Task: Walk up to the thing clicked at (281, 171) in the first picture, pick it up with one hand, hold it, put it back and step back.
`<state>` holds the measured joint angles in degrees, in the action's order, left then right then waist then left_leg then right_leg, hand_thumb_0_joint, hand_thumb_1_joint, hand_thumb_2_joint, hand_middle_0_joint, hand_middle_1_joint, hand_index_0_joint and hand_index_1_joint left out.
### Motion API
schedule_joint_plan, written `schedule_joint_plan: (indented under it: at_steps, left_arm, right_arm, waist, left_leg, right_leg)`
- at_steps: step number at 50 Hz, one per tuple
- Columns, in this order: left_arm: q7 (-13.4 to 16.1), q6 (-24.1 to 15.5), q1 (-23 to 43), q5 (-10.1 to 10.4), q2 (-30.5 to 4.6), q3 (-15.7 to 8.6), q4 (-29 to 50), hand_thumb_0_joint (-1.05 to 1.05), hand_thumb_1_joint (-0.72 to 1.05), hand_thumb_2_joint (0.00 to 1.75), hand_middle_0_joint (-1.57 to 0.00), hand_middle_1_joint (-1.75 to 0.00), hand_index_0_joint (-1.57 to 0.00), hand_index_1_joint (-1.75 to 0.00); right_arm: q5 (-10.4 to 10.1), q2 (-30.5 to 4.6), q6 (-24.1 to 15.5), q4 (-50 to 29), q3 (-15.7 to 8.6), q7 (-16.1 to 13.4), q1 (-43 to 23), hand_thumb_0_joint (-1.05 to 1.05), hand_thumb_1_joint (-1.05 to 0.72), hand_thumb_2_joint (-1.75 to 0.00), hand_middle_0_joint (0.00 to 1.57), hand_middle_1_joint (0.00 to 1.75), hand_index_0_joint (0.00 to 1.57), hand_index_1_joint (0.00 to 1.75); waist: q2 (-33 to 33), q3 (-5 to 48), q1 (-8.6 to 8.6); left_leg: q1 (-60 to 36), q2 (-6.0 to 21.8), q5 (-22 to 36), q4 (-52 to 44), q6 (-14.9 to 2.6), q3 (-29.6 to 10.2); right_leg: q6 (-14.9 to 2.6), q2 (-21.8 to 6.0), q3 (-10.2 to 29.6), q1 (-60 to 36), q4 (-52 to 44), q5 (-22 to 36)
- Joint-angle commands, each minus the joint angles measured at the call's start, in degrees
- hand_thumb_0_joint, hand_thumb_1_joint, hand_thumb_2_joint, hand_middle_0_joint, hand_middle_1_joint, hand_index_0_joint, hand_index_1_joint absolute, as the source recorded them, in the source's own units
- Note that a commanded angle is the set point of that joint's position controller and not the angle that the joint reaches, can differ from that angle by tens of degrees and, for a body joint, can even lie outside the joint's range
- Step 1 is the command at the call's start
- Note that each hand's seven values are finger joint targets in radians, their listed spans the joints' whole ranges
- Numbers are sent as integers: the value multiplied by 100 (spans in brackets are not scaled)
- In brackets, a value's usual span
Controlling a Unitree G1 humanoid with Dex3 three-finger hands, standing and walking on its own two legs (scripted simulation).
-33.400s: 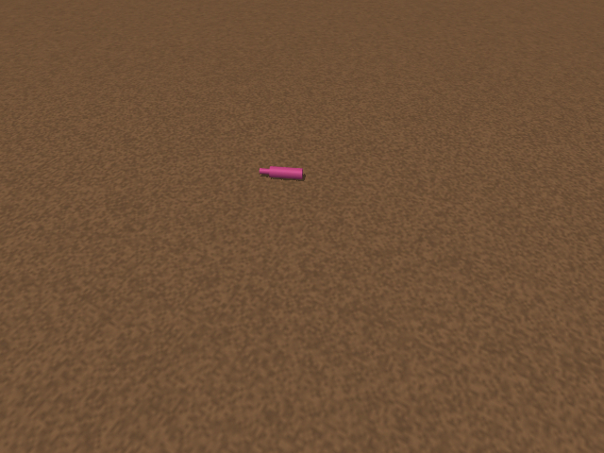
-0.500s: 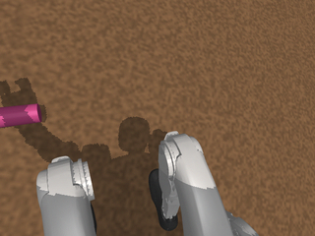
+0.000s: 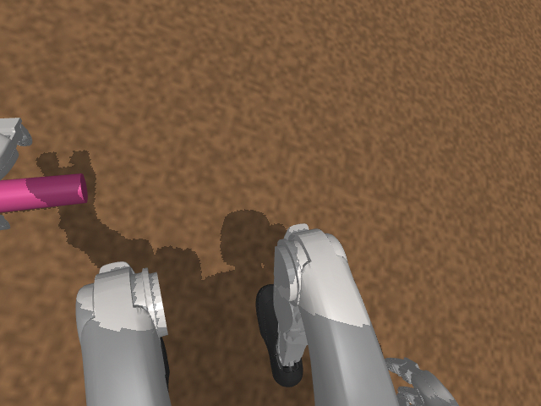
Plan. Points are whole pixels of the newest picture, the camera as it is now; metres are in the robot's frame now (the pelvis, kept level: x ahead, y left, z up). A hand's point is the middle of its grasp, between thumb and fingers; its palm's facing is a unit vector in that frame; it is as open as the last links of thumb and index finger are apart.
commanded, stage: withdraw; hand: left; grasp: from above
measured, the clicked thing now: (14, 195) +0.49 +0.34 -0.31
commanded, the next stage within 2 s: home in 0.02 s
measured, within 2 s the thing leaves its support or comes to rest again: neither
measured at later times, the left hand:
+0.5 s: hand out of the picture +0.43 +0.32 -0.05, palm faces -0.37 -0.34 -0.87, open 10.3 cm
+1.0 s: hand out of the picture +0.28 +0.23 +0.16, palm faces -0.02 -0.91 -0.42, open 7.4 cm
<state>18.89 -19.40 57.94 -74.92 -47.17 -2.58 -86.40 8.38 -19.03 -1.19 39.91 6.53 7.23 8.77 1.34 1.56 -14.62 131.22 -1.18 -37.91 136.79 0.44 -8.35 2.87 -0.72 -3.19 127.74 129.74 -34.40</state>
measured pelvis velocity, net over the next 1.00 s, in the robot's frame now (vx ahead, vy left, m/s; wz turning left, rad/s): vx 0.04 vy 0.00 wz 0.10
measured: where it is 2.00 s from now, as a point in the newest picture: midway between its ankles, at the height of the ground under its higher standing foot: (222, 378)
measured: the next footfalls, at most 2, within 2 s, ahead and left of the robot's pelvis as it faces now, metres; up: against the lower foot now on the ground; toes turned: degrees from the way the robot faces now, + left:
none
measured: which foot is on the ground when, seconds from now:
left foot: down 0.00-1.00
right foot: down 0.00-1.00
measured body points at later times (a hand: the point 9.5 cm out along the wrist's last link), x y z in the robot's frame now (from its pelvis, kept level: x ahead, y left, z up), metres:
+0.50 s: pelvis +0.02 +0.01 +0.08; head +0.23 +0.06 +0.47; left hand +0.44 +0.33 +0.00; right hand +0.10 -0.25 -0.05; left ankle +0.08 +0.12 -0.30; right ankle +0.12 -0.13 -0.30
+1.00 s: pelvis +0.04 +0.00 +0.25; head +0.16 +0.04 +0.68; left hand +0.27 +0.28 +0.19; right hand +0.27 -0.21 +0.16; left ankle +0.08 +0.12 -0.30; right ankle +0.12 -0.14 -0.30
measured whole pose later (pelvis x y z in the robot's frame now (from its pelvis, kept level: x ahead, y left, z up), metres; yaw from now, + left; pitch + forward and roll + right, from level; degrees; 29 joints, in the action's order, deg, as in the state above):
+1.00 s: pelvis +0.04 +0.00 +0.25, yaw +6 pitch +25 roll -4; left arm 3.2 16.3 -4.8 -7.8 -19.8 -1.5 -9.1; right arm -2.4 -12.4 -4.8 30.5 1.6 -2.8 4.5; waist -1.8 10.0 -2.9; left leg 80.2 0.9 -35.3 90.4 0.6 -4.8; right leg 1.9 -1.5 -2.8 78.4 85.9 -32.4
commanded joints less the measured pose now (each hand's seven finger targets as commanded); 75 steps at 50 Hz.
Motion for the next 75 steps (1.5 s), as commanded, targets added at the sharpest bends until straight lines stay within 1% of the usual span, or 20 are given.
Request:
schedule_joint_plan:
  at_steps: [1,3,7,11,13,15,21,24,26,29,32,35,36,42,47,56,61,67,71,75]
  left_arm:
    - [755,55,2395,-173,-1844,-509,838,0,-49,98,-9,-100,-10,-100]
    - [843,192,2279,-204,-1946,-624,1010,0,-48,97,-11,-98,-12,-97]
    - [800,602,1810,87,-1898,-827,1894,0,-43,93,-14,-95,-14,-94]
    - [438,981,1517,529,-1532,-733,1846,0,-13,88,-23,-63,-21,-63]
    - [157,1116,1189,798,-1470,-751,2251,0,0,85,-22,-54,-20,-56]
    - [-173,1249,512,1188,-1192,-728,2660,0,16,84,-21,-48,-20,-49]
    - [-1167,1615,-1058,2685,-342,-630,4526,0,64,84,-19,-31,-19,-31]
    - [-1473,1759,-1662,3345,-17,-600,5387,0,88,90,-20,-30,-20,-30]
    - [-1592,1817,-2005,3697,85,-663,6053,0,90,90,-20,-30,-20,-30]
    - [-1661,1925,-2484,4150,482,-516,6724,0,90,90,-20,-30,-20,-30]
    - [-1587,2115,-2953,4532,635,-621,7228,0,90,90,-20,-30,-20,-30]
    - [-1591,2361,-3504,4984,1085,-431,7608,0,90,90,-20,-30,-20,-30]
    - [-1572,2449,-3662,5083,990,-556,7723,0,90,90,-20,-30,-20,-30]
    - [-1514,2977,-4745,6043,1538,-394,8310,0,90,90,-20,-30,-20,-30]
    - [-1412,3358,-5627,6790,1807,-408,8955,0,90,90,-20,-30,-20,-30]
    - [-1334,3965,-6953,7555,2454,-436,9541,0,90,90,-20,-30,-20,-30]
    - [-1384,4231,-7832,7839,2735,-420,9990,0,90,90,-20,-30,-20,-30]
    - [-1500,4397,-8597,7883,2936,-298,10331,0,90,90,-20,-30,-20,-30]
    - [-1598,4389,-8632,7841,2944,-254,10577,0,90,90,-20,-30,-20,-30]
    - [-1697,4372,-8616,7825,2924,-233,10590,0,90,90,-20,-30,-20,-30]
  right_arm:
    - [135,-1340,-153,-30,-431,-62,1151,0,-90,-90,20,30,20,30]
    - [149,-1342,-186,2,-483,-47,1209,0,-90,-90,20,30,20,30]
    - [25,-1350,-224,-75,-742,4,1318,0,-89,-89,20,30,20,30]
    - [-138,-1289,-178,35,-904,50,1578,0,-89,-90,20,30,20,30]
    - [-237,-1257,-145,-27,-988,79,1643,0,-89,-90,20,30,20,30]
    - [-371,-1213,-86,-163,-1081,110,1628,0,-89,-90,20,30,20,30]
    - [-716,-1059,87,-492,-1182,-18,1263,0,-90,-90,20,30,20,30]
    - [-783,-959,99,-621,-1182,-138,1033,0,-90,-90,20,30,20,30]
    - [-832,-902,87,-737,-1209,-208,860,0,-90,-90,20,30,20,30]
    - [-905,-801,50,-946,-1214,-312,567,0,-90,-90,20,30,20,30]
    - [-948,-705,-19,-1059,-1205,-424,374,0,-90,-90,20,30,20,30]
    - [-990,-654,-148,-1146,-1179,-552,214,0,-90,-90,20,30,20,30]
    - [-1003,-655,-185,-1166,-1174,-603,146,0,-90,-90,20,30,20,30]
    - [-1071,-481,-421,-1443,-1040,-869,-227,0,-90,-90,20,30,20,30]
    - [-1094,-286,-617,-1605,-907,-1089,-198,0,-90,-90,20,30,20,30]
    - [-1073,-39,-927,-1686,-675,-1562,233,0,-90,-90,20,30,20,30]
    - [-1044,32,-1097,-1822,-631,-1755,442,0,-90,-90,20,30,20,30]
    - [-996,72,-1252,-1933,-647,-1860,531,0,-90,-90,20,30,20,30]
    - [-958,34,-1358,-1975,-684,-1864,488,0,-90,-90,20,30,20,30]
    - [-916,-16,-1454,-1960,-739,-1860,500,0,-90,-90,20,30,20,30]
  waist:
    - [-2351,3797,-155]
    - [-2610,4090,-62]
    - [-3024,5082,201]
    - [-2469,4711,179]
    - [-2362,4946,341]
    - [-2219,5067,527]
    - [-1368,4786,660]
    - [-1121,4341,730]
    - [-1197,4298,863]
    - [-1351,4195,915]
    - [-1213,4216,1004]
    - [-1105,3993,930]
    - [-1173,3990,1024]
    - [-895,3309,996]
    - [-724,3161,990]
    - [-702,2579,1046]
    - [-630,2216,1113]
    - [-483,1575,1177]
    - [-416,1237,1200]
    - [-343,1168,1134]
  left_leg:
    - [-2989,-30,458,-1540,-114,532]
    - [-3125,-26,561,-1555,-88,539]
    - [-3758,-28,1114,-1704,-59,609]
    - [-3418,-31,1018,-1886,-125,576]
    - [-3553,-38,1053,-2038,-151,582]
    - [-3735,-30,1076,-2350,-156,534]
    - [-4144,35,1346,-2947,-175,309]
    - [-4121,45,1152,-3243,-201,352]
    - [-4420,70,930,-3597,-179,289]
    - [-4913,161,579,-4159,-152,168]
    - [-5290,164,726,-4408,-151,323]
    - [-5604,164,755,-4776,-130,302]
    - [-5810,181,736,-4935,-107,259]
    - [-6327,176,16,-5790,-139,230]
    - [-6955,147,400,-6307,-150,325]
    - [-8258,175,1532,-7447,-97,350]
    - [-8906,156,2065,-8030,-82,447]
    - [-9269,140,2382,-8526,-74,502]
    - [-9409,164,2068,-8808,-87,466]
    - [-9508,113,2280,-8762,-108,585]
  right_leg:
    - [-520,199,-587,-1451,-980,372]
    - [-544,183,-585,-1451,-878,478]
    - [-565,126,-557,-1718,-851,973]
    - [-541,105,-515,-1802,-1104,948]
    - [-536,107,-465,-2124,-1281,944]
    - [-523,101,-438,-2468,-1477,956]
    - [-460,126,-347,-2990,-2171,1149]
    - [-476,100,-251,-3336,-2623,1051]
    - [-484,67,-207,-3460,-2830,847]
    - [-462,60,-180,-3655,-3109,646]
    - [-454,57,-103,-4165,-3547,735]
    - [-438,36,-74,-4513,-3915,737]
    - [-435,29,-66,-4602,-3997,714]
    - [-389,55,48,-5373,-4985,184]
    - [-368,68,123,-6339,-5742,445]
    - [-352,111,85,-7858,-6926,1380]
    - [-319,159,-5,-8682,-7587,1841]
    - [-321,202,-123,-9106,-8082,2049]
    - [-301,215,-188,-9144,-8290,1736]
    - [-274,203,-175,-9259,-8384,1912]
